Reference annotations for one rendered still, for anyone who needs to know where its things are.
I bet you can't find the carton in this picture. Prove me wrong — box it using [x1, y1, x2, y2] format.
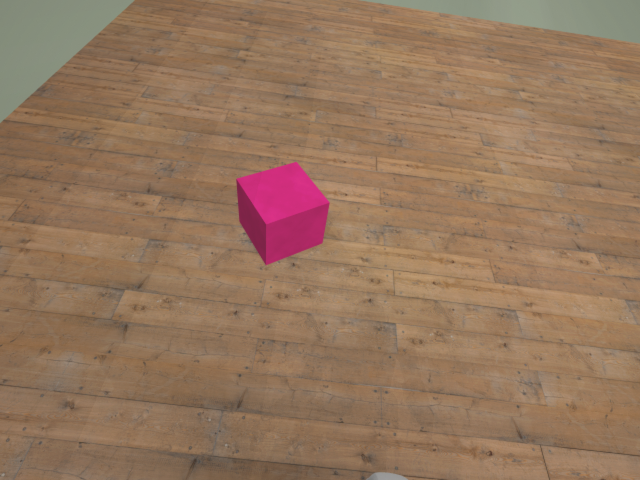
[236, 162, 330, 265]

